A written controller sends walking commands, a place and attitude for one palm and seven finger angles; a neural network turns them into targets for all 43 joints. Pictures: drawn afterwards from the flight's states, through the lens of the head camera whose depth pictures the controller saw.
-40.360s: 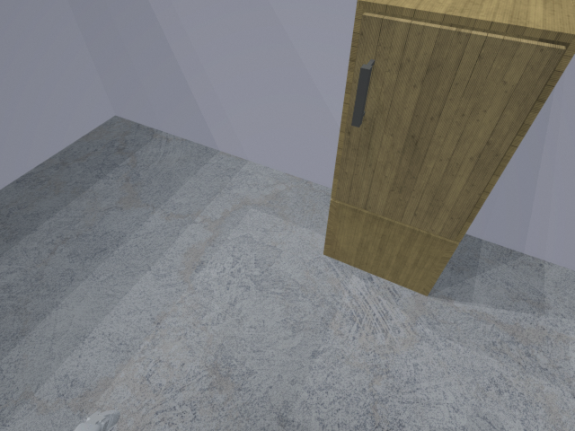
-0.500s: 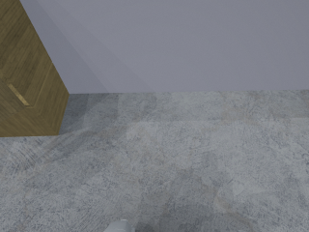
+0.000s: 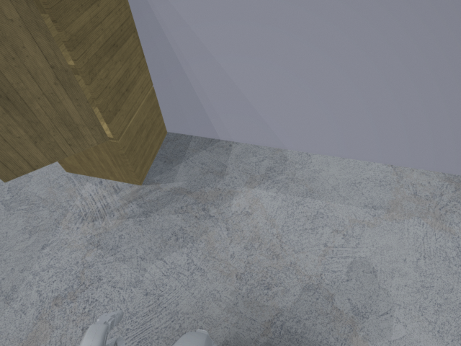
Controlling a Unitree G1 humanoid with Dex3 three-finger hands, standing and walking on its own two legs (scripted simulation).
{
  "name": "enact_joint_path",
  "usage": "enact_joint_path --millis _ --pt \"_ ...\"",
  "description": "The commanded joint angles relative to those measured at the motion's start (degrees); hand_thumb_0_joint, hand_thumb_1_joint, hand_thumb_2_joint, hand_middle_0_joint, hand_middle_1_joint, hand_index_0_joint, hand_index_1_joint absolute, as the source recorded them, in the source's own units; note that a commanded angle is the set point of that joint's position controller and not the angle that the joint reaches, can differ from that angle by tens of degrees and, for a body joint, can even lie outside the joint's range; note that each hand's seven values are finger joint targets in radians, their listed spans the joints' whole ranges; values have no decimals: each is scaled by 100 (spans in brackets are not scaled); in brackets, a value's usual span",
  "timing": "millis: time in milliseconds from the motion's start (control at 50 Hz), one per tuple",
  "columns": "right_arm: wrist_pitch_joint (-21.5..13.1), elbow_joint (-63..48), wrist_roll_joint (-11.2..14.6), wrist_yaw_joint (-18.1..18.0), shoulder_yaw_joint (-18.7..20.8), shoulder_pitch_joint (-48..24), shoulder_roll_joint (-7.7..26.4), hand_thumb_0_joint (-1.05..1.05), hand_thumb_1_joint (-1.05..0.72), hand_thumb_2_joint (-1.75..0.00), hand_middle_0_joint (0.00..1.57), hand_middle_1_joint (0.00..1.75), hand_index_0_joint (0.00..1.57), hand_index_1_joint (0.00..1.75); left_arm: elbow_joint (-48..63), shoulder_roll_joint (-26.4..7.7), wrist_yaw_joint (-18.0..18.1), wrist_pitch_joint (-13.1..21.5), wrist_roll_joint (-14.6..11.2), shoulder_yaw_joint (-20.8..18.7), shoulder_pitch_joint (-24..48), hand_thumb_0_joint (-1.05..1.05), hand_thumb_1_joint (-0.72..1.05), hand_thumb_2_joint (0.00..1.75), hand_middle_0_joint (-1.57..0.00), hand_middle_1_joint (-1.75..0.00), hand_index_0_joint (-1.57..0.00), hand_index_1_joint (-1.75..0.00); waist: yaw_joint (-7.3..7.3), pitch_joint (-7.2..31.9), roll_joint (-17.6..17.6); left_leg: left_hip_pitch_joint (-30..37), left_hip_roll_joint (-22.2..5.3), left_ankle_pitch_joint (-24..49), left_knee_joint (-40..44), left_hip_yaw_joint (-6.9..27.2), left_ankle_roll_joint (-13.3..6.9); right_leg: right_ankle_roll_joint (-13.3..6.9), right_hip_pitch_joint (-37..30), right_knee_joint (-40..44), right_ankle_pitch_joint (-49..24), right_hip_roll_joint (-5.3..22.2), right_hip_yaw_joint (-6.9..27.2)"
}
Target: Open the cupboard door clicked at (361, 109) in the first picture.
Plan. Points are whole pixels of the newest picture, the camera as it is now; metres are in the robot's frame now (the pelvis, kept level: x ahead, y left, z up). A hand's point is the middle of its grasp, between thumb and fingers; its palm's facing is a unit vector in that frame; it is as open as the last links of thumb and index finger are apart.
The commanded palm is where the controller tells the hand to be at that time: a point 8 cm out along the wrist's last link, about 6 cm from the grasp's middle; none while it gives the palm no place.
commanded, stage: turn to face it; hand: left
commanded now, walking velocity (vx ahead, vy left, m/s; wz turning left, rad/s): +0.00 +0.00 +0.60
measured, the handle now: out of the picture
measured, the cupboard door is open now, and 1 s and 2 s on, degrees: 44 44 44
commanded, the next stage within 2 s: take the last steps up to it in 0.82 s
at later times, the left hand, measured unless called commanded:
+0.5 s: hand out of the picture +0.01 +0.25 -0.17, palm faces +0.34 -0.91 -0.24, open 7.4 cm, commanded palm none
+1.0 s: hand out of the picture -0.02 +0.16 -0.15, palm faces +0.50 -0.84 -0.21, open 7.4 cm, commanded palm none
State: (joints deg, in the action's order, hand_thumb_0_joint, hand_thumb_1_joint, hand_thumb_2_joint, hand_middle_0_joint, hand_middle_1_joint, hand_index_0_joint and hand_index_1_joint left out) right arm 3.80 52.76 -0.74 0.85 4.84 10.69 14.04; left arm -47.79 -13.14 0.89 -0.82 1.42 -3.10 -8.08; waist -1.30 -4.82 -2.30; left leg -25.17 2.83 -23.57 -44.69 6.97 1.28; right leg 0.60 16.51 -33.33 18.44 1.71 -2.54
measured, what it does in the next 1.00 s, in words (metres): steps on the spot, turning left: left foot, then right foot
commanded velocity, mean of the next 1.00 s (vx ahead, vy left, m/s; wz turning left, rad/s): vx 0.03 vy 0.02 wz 0.40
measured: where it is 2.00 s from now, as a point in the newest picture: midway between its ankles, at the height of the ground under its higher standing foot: (189, 334)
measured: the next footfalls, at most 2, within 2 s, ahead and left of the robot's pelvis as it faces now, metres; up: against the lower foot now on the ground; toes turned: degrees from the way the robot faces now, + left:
left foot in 0.32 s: +0.03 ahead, +0.13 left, +0.00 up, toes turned +17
right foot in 0.72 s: +0.10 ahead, -0.11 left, +0.00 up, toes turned +19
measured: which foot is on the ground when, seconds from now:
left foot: up 0.00-0.30, down 0.32-0.72, up 0.74-1.00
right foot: down 0.00-0.32, up 0.34-0.70, down 0.72-1.00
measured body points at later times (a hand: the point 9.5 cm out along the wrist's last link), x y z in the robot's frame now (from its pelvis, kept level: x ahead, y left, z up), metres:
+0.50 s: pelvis +0.01 +0.02 +0.01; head +0.05 +0.06 +0.45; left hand -0.01 +0.29 -0.15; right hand +0.19 -0.19 -0.11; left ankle +0.00 +0.12 -0.73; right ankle +0.03 -0.14 -0.65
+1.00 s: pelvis +0.03 -0.02 +0.01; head +0.06 +0.00 +0.46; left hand -0.05 +0.21 -0.14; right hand +0.21 -0.21 -0.13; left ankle -0.04 +0.09 -0.68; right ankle +0.07 -0.13 -0.73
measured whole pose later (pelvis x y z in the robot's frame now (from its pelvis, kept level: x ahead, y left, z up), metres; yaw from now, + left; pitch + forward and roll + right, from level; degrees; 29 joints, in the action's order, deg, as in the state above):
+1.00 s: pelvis +0.03 -0.02 +0.01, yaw +29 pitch +0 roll +1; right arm 3.9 56.9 -0.5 0.9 4.0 10.1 12.4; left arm -53.7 -10.0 0.9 0.2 1.7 -2.0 -14.6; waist 0.3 -4.7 1.3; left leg -21.8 -0.4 -25.9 -49.4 -1.3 2.9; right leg -0.1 10.7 -27.5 16.3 4.9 -8.5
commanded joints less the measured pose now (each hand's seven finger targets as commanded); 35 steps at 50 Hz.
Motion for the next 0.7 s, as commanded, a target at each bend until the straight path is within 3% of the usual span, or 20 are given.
enact_joint_path --millis 0,40,120,180,220,240,260,280,300,320,340,360,420,480,560,580,600,640,660,680 --pt "-105 -516 -41 24 162 -217 578 0 -90 -90 20 30 20 30 363 -901 109 139 -38 -168 -159 0 90 90 -20 -30 -20 -30 42 541 1517 -1031 -331 -327 -2599 -363 184 -793 -860 1492 -2131 1819 1176" --pt "-61 -484 -15 67 108 -229 473 0 -90 -90 20 30 20 30 365 -767 105 139 -49 -123 -138 0 90 90 -20 -30 -20 -30 20 472 1600 -929 -406 -83 -2366 -582 265 -674 -958 1332 -2979 1582 391" --pt "-65 -553 29 105 16 -637 282 0 -90 -90 20 30 20 30 177 -954 113 151 -6 -205 -599 0 90 90 -20 -30 -20 -30 266 537 1248 -504 -405 -166 -974 -983 293 -685 -1341 1142 -3365 1743 91" --pt "-136 -604 30 110 -48 -771 215 0 -90 -90 20 30 20 30 74 -1146 95 132 22 -279 -814 0 90 90 -20 -30 -20 -30 402 688 1296 -113 -326 -257 39 -1224 217 -712 -1556 790 -3716 1883 27" --pt "-170 -580 34 99 -42 -579 253 0 -90 -90 20 30 20 30 17 -1181 64 113 18 -294 -814 0 90 90 -20 -30 -20 -30 307 780 1379 386 -231 86 729 -1336 147 -532 -1413 458 -3631 1853 -168" --pt "-194 -543 21 86 -33 -387 330 0 -90 -90 20 30 20 30 18 -1193 40 105 -19 -307 -777 0 90 90 -20 -30 -20 -30 195 866 1291 811 -176 555 1234 -1353 95 -370 -1217 176 -3496 1761 -339" --pt "-229 -457 3 75 14 -74 503 0 -90 -90 20 30 20 30 42 -1159 23 89 -68 -305 -678 0 90 90 -20 -30 -20 -30 -22 1007 1020 1551 -252 1282 1874 -1215 -1 -150 -758 -413 -3218 1694 -527" --pt "-288 -404 -41 30 148 341 1052 0 -90 -90 20 30 20 30 188 -896 -7 66 -105 -269 -645 0 90 90 -20 -30 -20 -30 -253 1371 -238 2618 -1283 2682 2077 114 -454 220 373 -1545 -1588 1191 -824" --pt "-278 -326 -46 -35 292 782 1598 0 -90 -90 20 30 20 30 435 -488 -22 37 -123 -112 -284 0 90 90 -20 -30 -20 -30 -502 1366 -1576 2970 -2618 5006 2248 1883 -1364 509 1717 -2765 1998 486 -619" --pt "-242 -206 -22 -76 261 989 1549 0 -90 -90 20 30 20 30 515 -649 25 -49 -72 -100 35 0 90 90 -20 -30 -20 -30 -512 1287 -835 2776 -2734 4964 2090 1585 -1592 391 1782 -3180 1962 605 53" --pt "-275 -246 -54 -125 212 781 1397 0 -90 -90 20 30 20 30 469 -624 39 -60 -55 -137 144 0 90 90 -20 -30 -20 -30 -450 1148 -705 2432 -2482 4159 2227 1422 -1562 372 1831 -3335 1691 602 150" --pt "-296 -349 -66 -186 191 451 1265 0 -90 -90 20 30 20 30 358 -582 33 -67 -65 -160 136 0 90 90 -20 -30 -20 -30 -318 1005 -854 2143 -2175 3704 2267 1324 -1442 380 1838 -3368 1358 601 252" --pt "-330 -455 -62 -214 68 -83 1007 0 -90 -90 20 30 20 30 111 -559 -43 -108 -38 -168 -195 0 90 90 -20 -30 -20 -30 24 752 -670 1633 -1644 3202 2381 675 -1073 384 1460 -3135 645 451 249" --pt "-334 -421 -62 -200 61 -29 1001 0 -90 -90 20 30 20 30 70 -515 -54 -121 -47 -151 -241 0 90 90 -20 -30 -20 -30 47 785 -495 1590 -1542 2924 2465 631 -1043 402 1241 -2589 540 318 166" --pt "-286 -379 -91 -170 80 -12 992 0 -90 -90 20 30 20 30 132 -464 -43 -110 -50 -111 -93 0 90 90 -20 -30 -20 -30 5 667 -611 1335 -1487 2479 2499 777 -1053 367 768 -1659 615 134 49" --pt "-272 -383 -93 -166 84 -52 1005 0 -90 -90 20 30 20 30 119 -451 -38 -104 -59 -107 -137 0 90 90 -20 -30 -20 -30 29 661 -743 1216 -1495 2402 2473 854 -1055 349 563 -1372 629 91 30" --pt "-262 -380 -94 -163 88 -76 989 0 -90 -90 20 30 20 30 99 -449 -33 -86 -66 -96 -217 0 90 90 -20 -30 -20 -30 53 696 -658 1180 -1462 2480 2405 925 -1043 321 358 -1073 585 -2 -7" --pt "-253 -383 -67 -160 82 -169 943 0 -90 -90 20 30 20 30 5 -462 -21 -26 -78 -109 -520 0 90 90 -20 -30 -20 -30 206 770 -620 896 -1335 2664 2078 878 -913 295 -369 -146 2 -95 -57" --pt "-253 -402 -30 -150 77 -244 871 0 -90 -90 20 30 20 30 -61 -530 0 24 -82 -141 -756 0 90 90 -20 -30 -20 -30 344 853 -386 642 -1152 2452 1795 778 -727 273 -947 624 -579 -23 -26" --pt "-264 -408 25 -125 53 -174 638 0 -90 -90 20 30 20 30 -103 -814 37 99 -40 -197 -908 0 90 90 -20 -30 -20 -30 392 967 397 72 -750 1718 1194 439 -409 109 -1655 1308 -799 604 641"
